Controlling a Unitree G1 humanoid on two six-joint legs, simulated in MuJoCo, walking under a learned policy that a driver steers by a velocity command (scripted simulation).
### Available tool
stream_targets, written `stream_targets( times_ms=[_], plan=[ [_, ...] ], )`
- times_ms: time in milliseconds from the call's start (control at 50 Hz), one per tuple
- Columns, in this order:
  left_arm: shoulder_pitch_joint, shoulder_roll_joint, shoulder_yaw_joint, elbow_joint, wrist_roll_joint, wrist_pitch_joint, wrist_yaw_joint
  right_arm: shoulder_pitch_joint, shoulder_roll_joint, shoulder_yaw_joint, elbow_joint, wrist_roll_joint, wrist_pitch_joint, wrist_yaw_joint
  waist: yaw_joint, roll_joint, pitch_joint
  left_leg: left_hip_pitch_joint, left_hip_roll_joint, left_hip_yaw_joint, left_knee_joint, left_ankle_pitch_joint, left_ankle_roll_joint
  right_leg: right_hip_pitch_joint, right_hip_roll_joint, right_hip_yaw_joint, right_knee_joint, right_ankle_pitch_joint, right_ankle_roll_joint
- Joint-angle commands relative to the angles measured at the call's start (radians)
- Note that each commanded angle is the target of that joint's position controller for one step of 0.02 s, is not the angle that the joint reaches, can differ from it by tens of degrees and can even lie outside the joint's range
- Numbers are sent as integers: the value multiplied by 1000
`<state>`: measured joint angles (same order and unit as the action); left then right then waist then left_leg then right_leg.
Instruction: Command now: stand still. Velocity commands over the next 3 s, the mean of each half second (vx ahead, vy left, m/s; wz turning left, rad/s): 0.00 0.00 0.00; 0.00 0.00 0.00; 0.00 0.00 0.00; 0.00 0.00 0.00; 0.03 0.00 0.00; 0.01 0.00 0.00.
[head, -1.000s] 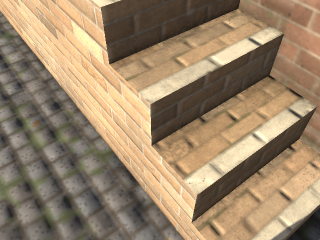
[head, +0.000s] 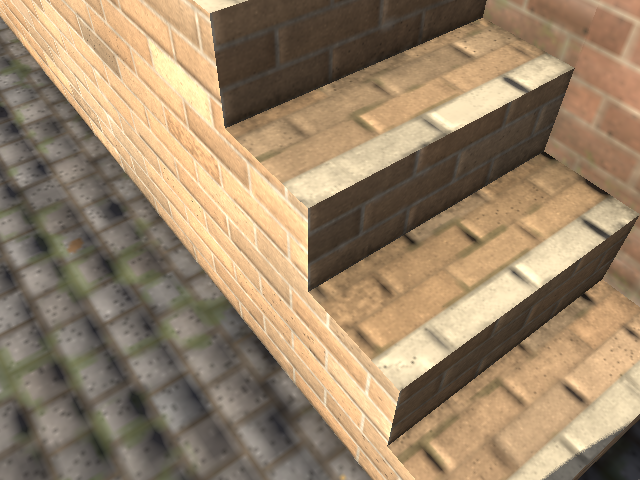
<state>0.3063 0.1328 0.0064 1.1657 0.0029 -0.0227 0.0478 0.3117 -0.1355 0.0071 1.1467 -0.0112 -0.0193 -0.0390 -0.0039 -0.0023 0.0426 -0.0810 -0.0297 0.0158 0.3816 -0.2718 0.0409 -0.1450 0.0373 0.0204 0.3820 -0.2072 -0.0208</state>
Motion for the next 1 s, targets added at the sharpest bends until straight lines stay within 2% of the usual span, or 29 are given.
stream_targets(
  times_ms=[20,1000],
  plan=[
    [79,68,9,-3,0,-3,2,78,-76,-11,-6,0,-3,-2,0,7,51,-56,128,-101,-69,190,19,-10,-112,92,-48,154,-27],
    [92,62,4,-4,-1,-2,1,91,-73,-11,-18,2,-9,0,2,6,54,-52,127,-102,-77,212,24,-21,-117,81,-34,145,-14]
  ],
)
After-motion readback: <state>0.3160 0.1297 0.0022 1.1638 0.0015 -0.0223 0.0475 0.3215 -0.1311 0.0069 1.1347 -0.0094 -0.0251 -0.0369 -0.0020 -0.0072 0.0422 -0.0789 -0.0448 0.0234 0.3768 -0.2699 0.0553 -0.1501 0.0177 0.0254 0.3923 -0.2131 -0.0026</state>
